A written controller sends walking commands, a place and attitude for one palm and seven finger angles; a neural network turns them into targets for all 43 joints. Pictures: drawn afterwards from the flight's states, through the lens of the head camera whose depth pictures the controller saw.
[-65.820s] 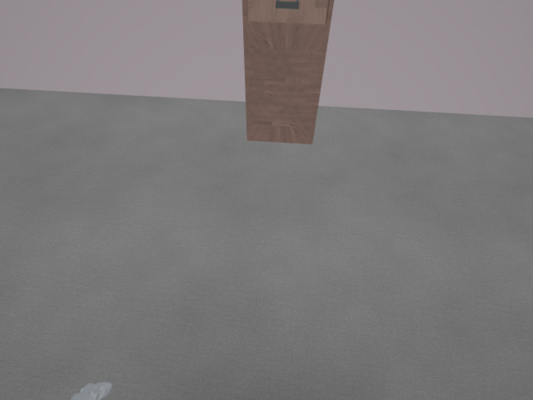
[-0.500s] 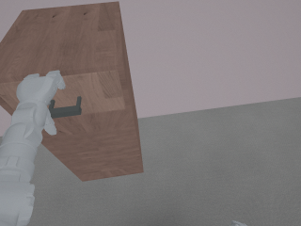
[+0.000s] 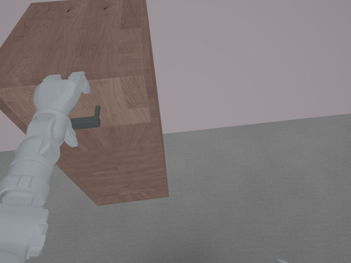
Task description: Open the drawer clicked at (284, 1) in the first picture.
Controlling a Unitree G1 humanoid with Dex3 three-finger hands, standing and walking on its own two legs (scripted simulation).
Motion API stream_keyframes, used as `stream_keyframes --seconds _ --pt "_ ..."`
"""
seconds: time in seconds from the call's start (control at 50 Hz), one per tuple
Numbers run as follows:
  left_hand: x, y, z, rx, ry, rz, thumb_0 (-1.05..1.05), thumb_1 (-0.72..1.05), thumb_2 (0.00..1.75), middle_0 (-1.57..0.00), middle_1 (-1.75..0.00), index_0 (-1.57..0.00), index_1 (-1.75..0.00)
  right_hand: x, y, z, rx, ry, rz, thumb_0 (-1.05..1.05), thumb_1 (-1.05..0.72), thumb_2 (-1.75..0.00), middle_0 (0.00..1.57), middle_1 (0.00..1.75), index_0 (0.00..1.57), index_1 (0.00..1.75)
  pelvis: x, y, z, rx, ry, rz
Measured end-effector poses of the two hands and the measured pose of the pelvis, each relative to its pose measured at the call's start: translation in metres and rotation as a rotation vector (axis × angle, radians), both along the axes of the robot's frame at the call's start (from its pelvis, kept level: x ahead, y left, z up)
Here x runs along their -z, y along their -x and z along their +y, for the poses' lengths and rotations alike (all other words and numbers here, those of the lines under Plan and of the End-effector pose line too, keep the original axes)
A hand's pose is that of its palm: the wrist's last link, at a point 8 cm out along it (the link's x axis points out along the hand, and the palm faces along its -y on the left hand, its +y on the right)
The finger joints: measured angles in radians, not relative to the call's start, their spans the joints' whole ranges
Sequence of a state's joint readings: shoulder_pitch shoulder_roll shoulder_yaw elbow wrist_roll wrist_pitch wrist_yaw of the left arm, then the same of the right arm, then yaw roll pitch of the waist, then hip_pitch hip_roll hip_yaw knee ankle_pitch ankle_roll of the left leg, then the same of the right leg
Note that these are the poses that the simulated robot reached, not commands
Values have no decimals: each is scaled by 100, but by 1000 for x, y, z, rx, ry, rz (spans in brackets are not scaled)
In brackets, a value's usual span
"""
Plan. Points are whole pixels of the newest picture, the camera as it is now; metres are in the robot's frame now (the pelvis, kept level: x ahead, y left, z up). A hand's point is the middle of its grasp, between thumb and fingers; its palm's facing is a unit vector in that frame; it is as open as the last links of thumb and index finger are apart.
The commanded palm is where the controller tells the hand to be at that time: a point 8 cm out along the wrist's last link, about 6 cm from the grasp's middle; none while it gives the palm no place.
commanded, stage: re-aim the fingers above the handle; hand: left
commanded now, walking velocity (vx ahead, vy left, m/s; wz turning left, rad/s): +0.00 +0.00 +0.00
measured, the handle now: (80, 117) +0.47 +0.29 +0.03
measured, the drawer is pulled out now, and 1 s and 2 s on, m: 0.00 0.00 0.00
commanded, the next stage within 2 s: lower the fingers behind the handle in 0.24 s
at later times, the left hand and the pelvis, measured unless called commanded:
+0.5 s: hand (69, 119) +0.42 +0.29 +0.08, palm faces +0.00 -0.02 -1.00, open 13.9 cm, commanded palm +0.40 +0.29 +0.14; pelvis +0.00 -0.01 +0.00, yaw +1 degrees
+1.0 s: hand (66, 132) +0.41 +0.30 +0.05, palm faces -0.03 +0.00 -1.00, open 13.9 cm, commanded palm +0.39 +0.30 +0.10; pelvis +0.00 -0.01 -0.01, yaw +1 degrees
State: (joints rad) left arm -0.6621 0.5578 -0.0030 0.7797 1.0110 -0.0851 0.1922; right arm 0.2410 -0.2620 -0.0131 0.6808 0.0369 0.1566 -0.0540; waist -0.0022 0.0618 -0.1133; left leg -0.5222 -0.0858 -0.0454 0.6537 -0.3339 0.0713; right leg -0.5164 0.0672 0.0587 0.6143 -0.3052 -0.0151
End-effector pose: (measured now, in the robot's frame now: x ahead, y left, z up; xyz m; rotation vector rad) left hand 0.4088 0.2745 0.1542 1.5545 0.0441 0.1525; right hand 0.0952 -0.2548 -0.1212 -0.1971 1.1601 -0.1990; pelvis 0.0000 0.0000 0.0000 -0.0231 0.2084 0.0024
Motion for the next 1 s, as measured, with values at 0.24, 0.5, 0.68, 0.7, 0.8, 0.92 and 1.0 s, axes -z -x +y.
stream_keyframes --seconds 0.24,0.5,0.68,0.7,0.8,0.92,1.0 --pt "15 13 31 -141 -27 199 0 -49 30 -33 -121 -33 -122 -7 9 -5 24 -3 -25 1 -91 -90 20 30 21 30 -4 2 -14 6 -8 -11" --pt "23 6 10 0 13 66 0 -49 30 -32 -120 -32 -120 -8 13 -43 29 100 37 1 -91 -90 20 30 20 30 2 -5 -13 -18 0 20" --pt "32 9 13 -107 -13 114 0 -49 30 -33 -122 -33 -122 -2 -2 -20 31 9 -12 1 -91 -90 20 30 20 30 1 -9 -13 6 -3 20" --pt "35 10 15 -115 -8 131 0 -49 30 -33 -122 -33 -122 -2 -3 -17 30 3 -16 1 -91 -90 20 30 20 30 0 -9 -13 6 -3 18" --pt "46 19 20 -96 4 166 0 -49 30 -32 -121 -32 -121 -3 -8 -12 17 7 -28 1 -91 -90 20 30 20 30 1 -9 -14 -1 -1 15" --pt "52 22 24 -49 -14 135 0 -49 30 -32 -121 -32 -120 -1 -7 -16 -5 41 -11 1 -91 -90 20 30 20 30 5 -5 -12 -17 5 32" --pt "54 19 23 -45 -7 101 0 -49 30 -32 -121 -32 -120 2 -1 -20 -4 52 9 1 -91 -90 20 30 20 30 8 -4 -9 -18 7 48"
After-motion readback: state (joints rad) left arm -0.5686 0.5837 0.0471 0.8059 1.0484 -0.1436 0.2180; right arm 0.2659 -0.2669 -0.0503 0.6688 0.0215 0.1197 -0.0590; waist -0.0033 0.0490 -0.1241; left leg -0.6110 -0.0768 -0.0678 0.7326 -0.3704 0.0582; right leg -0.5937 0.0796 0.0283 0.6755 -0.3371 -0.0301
